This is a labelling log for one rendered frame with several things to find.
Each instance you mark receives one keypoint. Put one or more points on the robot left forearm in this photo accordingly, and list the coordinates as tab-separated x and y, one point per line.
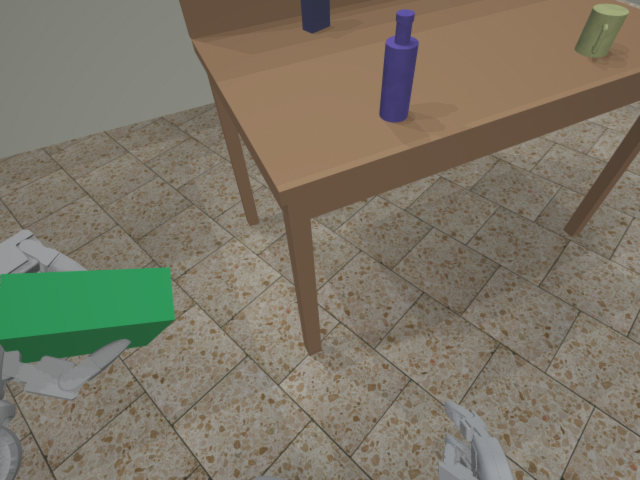
10	445

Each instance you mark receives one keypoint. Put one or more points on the table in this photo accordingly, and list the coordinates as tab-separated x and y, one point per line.
489	75

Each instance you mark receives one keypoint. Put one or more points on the sponge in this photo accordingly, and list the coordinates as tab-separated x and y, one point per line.
65	314

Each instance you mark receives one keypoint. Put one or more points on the left robot hand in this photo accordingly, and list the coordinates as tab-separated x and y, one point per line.
51	376

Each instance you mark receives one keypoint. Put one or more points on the right robot hand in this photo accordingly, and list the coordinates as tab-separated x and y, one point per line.
485	460

